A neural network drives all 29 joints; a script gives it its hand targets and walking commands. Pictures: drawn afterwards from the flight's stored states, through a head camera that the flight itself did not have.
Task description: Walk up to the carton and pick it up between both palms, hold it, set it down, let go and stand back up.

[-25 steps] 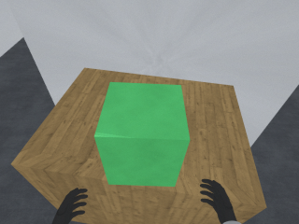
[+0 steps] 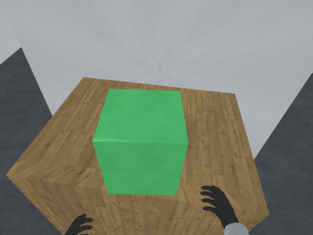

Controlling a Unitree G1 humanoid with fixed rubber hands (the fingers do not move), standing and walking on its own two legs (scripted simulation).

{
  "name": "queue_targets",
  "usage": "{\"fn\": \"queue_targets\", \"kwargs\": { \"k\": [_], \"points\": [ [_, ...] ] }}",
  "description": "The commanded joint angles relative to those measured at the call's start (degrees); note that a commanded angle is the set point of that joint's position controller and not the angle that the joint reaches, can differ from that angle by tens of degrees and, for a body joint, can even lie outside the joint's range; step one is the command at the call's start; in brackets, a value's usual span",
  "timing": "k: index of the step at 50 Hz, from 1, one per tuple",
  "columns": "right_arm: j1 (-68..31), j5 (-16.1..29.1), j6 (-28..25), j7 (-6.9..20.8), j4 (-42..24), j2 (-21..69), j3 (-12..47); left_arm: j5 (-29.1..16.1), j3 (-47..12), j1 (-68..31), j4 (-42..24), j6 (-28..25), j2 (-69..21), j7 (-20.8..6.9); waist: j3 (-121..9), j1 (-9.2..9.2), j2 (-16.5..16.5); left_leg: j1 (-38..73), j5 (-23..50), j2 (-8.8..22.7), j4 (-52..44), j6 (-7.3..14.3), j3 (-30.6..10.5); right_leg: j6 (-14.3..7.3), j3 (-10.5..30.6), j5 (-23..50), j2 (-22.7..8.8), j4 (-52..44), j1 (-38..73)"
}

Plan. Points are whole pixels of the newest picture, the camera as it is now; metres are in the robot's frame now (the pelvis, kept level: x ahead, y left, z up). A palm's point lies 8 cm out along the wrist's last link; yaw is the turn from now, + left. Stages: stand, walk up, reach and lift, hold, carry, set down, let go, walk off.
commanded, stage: let go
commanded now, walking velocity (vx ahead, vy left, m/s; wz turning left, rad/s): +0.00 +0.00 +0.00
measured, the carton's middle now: (143, 143) +0.40 +0.05 +0.02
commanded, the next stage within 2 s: stand in 0.40 s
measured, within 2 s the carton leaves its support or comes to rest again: neither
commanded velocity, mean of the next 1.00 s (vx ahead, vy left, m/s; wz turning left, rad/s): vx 0.00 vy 0.00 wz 0.00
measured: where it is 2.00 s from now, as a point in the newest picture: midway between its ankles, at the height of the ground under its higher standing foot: outside the picture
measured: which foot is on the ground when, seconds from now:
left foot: down 0.00-1.00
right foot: down 0.00-1.00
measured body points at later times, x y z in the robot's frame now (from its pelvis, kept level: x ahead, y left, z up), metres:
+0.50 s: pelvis -0.01 +0.01 +0.00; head -0.02 +0.02 +0.45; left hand +0.15 +0.22 -0.10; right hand +0.22 -0.17 -0.04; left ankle +0.00 +0.10 -0.74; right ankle +0.00 -0.07 -0.74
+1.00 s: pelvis -0.02 +0.05 +0.00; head -0.03 +0.05 +0.45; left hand +0.03 +0.27 -0.15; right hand +0.22 -0.16 -0.04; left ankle +0.00 +0.10 -0.74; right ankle +0.00 -0.07 -0.74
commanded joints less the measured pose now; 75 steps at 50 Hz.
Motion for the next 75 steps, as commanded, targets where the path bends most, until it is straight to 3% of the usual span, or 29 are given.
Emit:
{"fn": "queue_targets", "kwargs": {
  "k": [1,20,21,23,25,27,30,33,38,39,42,44,45,47,50,51,52,58,59,62,63,66,67,68,70,71,73,74,75],
  "points": [
    [2.3,-1.9,7.0,-2.8,7.8,-12.2,-6.3,1.2,1.6,-6.4,-7.8,0.0,4.3,0.5,4.4,-1.88,7.5,-6.1,1.8,4.9,-5.9,-2.0,-3.0,0.4,4.9,-5.5,-5.0,-4.5,-0.6],
    [2.1,-1.7,8.4,-1.5,6.5,-12.6,-6.5,2.2,1.4,-7.3,-9.0,1.3,1.8,1.5,6.2,-1.66,6.3,-8.0,2.3,4.6,-4.5,-1.4,-2.2,0.3,6.3,-5.5,-5.4,-3.4,1.4],
    [0.9,-1.5,10.2,-1.6,1.4,-14.2,-4.2,0.4,2.6,-2.6,-3.8,-2.7,6.0,-0.2,4.1,1.62,19.6,-8.5,10.1,4.9,-1.2,1.1,-6.0,1.7,9.7,7.0,-9.2,-1.0,-5.6],
    [2.1,-0.8,10.8,-1.7,-0.4,-11.6,-3.7,-0.3,2.5,-1.3,0.4,-5.0,5.4,-2.1,0.9,0.47,10.7,-8.6,4.5,6.4,-1.6,2.0,-8.2,2.4,9.0,6.7,-8.8,-0.9,-5.7],
    [3.8,-0.8,11.0,-2.3,-0.9,-12.0,-3.6,-0.2,2.2,-2.7,1.1,-6.3,4.2,-2.3,-0.5,-0.2,10.7,-9.5,5.1,5.6,-0.5,1.8,-7.2,2.8,8.8,9.7,-8.0,0.3,-6.3],
    [4.2,-0.7,10.6,-2.5,-2.1,-12.1,-3.5,-0.3,2.4,-1.6,2.6,-6.9,5.3,-1.6,-5.0,0.26,2.3,-8.1,1.5,5.4,1.7,1.8,-7.8,2.4,9.2,10.5,-8.9,0.4,-5.9],
    [6.2,-1.3,10.6,-2.4,-2.5,-13.1,-2.8,-0.9,2.0,-2.2,4.8,-6.6,2.5,-2.0,-1.7,-0.81,7.2,-10.4,-2.9,6.6,-0.2,1.9,-8.5,2.3,9.2,2.2,-8.3,-0.1,-10.9],
    [6.1,-1.9,10.3,-2.4,-3.8,-13.2,-2.7,-1.1,2.2,-0.9,6.4,-6.8,3.7,-1.7,-4.3,0.27,2.0,-8.3,-0.8,6.7,1.5,2.4,-8.9,2.2,9.5,0.4,-8.1,-0.7,-12.8],
    [7.0,-1.5,9.4,-2.8,-3.6,-11.5,-1.8,-1.1,1.5,0.5,9.4,-6.7,2.1,-2.3,-1.2,0.38,9.0,-13.7,-2.6,7.5,-4.6,3.2,-11.4,3.4,7.4,2.2,-7.3,1.7,-11.2],
    [6.6,-1.7,9.7,-2.6,-3.3,-12.6,-2.1,-1.2,1.3,3.0,10.6,-6.7,1.4,-2.3,-1.5,1.19,7.4,-12.0,-2.7,6.8,-3.2,2.8,-9.5,3.7,7.5,2.8,-7.9,0.0,-11.8],
    [9.5,-1.1,9.7,-3.0,-3.2,-12.5,-2.1,-0.6,1.9,0.4,10.9,-7.0,4.1,-1.7,-0.6,-1.46,3.2,-14.3,-10.6,7.2,-6.0,3.4,-12.3,4.2,6.6,0.2,-7.0,0.6,-12.4],
    [6.9,-1.2,9.5,-2.9,-3.0,-11.6,-1.7,-1.0,1.7,3.8,12.4,-6.9,3.5,-1.7,-0.4,0.44,8.1,-11.9,-7.3,6.3,-5.7,3.1,-11.0,4.2,7.2,1.6,-7.6,0.8,-14.0],
    [7.9,-1.1,9.1,-2.7,-2.8,-11.4,-1.6,-1.0,1.6,3.7,12.9,-7.2,3.5,-1.4,-3.8,0.01,6.2,-8.9,-2.6,6.5,-3.6,3.5,-10.7,3.8,7.3,2.3,-8.3,0.6,-13.8],
    [8.9,-1.1,9.1,-3.0,-1.9,-11.8,-1.7,-1.0,1.6,4.0,13.3,-7.1,3.2,-1.2,-1.9,-0.02,9.7,-11.1,-1.3,6.7,-5.0,3.3,-12.2,3.8,7.4,3.0,-8.2,0.6,-12.8],
    [9.2,-0.7,9.6,-3.5,-1.4,-10.8,-1.3,-0.8,2.2,3.8,14.5,-7.0,4.5,-1.6,-2.2,-0.1,6.4,-11.2,-6.0,7.2,-7.4,3.2,-13.9,4.6,6.4,2.2,-7.3,1.7,-12.7],
    [8.5,-0.9,9.2,-3.2,-1.7,-12.9,-2.0,-1.0,2.1,2.2,13.9,-6.8,4.2,-1.3,-3.4,-0.52,6.4,-10.6,-0.4,8.6,-8.3,1.9,-14.9,5.2,5.7,2.9,-7.7,2.4,-11.4],
    [7.8,-1.1,9.1,-3.3,-2.5,-12.3,-2.1,-0.8,1.9,4.4,14.3,-6.9,4.6,-1.5,-4.1,0.27,6.7,-9.9,4.4,6.3,-5.1,3.4,-12.6,5.0,6.8,4.4,-8.6,1.6,-9.9],
    [10.1,-0.7,9.6,-3.5,-1.1,-11.9,-2.0,-0.7,1.5,5.3,16.7,-6.3,3.0,-1.1,2.6,-0.37,4.8,-12.0,-4.8,7.0,-7.5,2.7,-12.8,4.9,5.3,2.1,-8.4,0.9,-15.6],
    [12.9,-0.5,9.8,-3.9,-0.8,-12.1,-1.8,-0.8,1.7,6.3,16.5,-6.2,3.5,-1.1,0.5,-0.97,8.4,-11.1,-1.1,7.6,-8.7,1.6,-13.8,5.3,4.7,0.9,-7.4,2.7,-14.4],
    [10.6,-0.7,9.3,-3.6,-1.4,-13.9,-2.3,-1.1,2.0,5.3,16.8,-6.3,2.8,-0.4,-3.9,-1.01,7.0,-5.8,11.6,6.8,-5.2,0.7,-12.9,5.7,4.5,2.4,-8.2,2.4,-11.8],
    [10.7,-0.5,9.0,-4.0,-0.8,-12.9,-2.1,-1.4,2.4,7.7,17.6,-6.1,4.9,0.0,-4.2,-0.91,9.7,-2.2,22.6,7.8,-4.2,-1.0,-13.2,6.3,3.0,1.8,-7.7,3.8,-14.5],
    [12.0,0.0,10.0,-4.5,0.0,-12.2,-1.5,-1.7,2.2,6.9,16.8,-5.7,3.3,0.0,-4.2,-0.46,13.0,-1.3,36.0,7.3,-1.6,-0.5,-11.0,6.8,3.1,1.4,-7.9,3.8,-14.5],
    [13.5,-0.2,10.3,-4.5,0.2,-12.5,-1.6,-1.5,2.2,7.0,17.2,-5.8,3.7,0.2,-3.4,-1.07,8.5,0.7,37.9,6.9,-0.2,-0.4,-9.5,6.1,3.0,2.2,-8.1,4.7,-16.1],
    [13.3,-0.5,10.1,-4.5,0.0,-12.7,-1.6,-1.6,2.0,7.0,18.2,-5.2,2.9,-0.2,-3.3,-1.37,8.3,0.1,39.0,6.9,0.3,0.0,-10.4,6.4,2.2,0.4,-7.7,5.1,-15.2],
    [12.8,-0.3,10.6,-4.8,0.2,-12.2,-1.6,-1.1,3.0,11.1,19.7,-5.2,5.5,0.1,-4.8,0.14,5.2,-1.1,31.4,7.5,-1.1,0.7,-10.7,6.7,3.4,0.6,-8.1,4.1,-12.8],
    [12.6,-0.2,10.9,-4.9,0.0,-13.2,-1.8,-1.6,2.8,12.2,19.4,-5.1,4.8,0.1,-5.4,0.48,7.7,-1.7,27.9,7.5,-1.8,-0.3,-10.7,7.2,3.1,0.8,-8.4,3.6,-12.3],
    [13.3,-0.1,10.8,-4.9,0.9,-12.8,-1.8,-1.2,2.1,6.6,18.2,-5.0,3.0,0.2,-2.2,-1.15,5.5,-5.8,22.4,6.2,-2.5,-0.1,-10.6,6.4,4.0,1.2,-9.2,3.4,-12.2],
    [11.4,-0.7,11.2,-4.8,1.1,-13.4,-2.2,-1.2,2.3,6.7,18.1,-4.9,2.5,0.4,-1.1,-0.43,4.6,-7.0,12.5,6.3,-4.4,0.2,-10.3,6.8,3.5,-0.6,-9.2,3.0,-12.6],
    [10.6,-0.2,11.6,-4.6,0.6,-15.4,-3.1,-1.2,2.1,6.8,17.8,-4.3,3.1,0.1,2.4,-1.01,8.2,-9.2,9.5,7.1,-6.7,-1.7,-12.5,7.1,3.3,-0.7,-8.9,3.3,-14.5]
  ]
}}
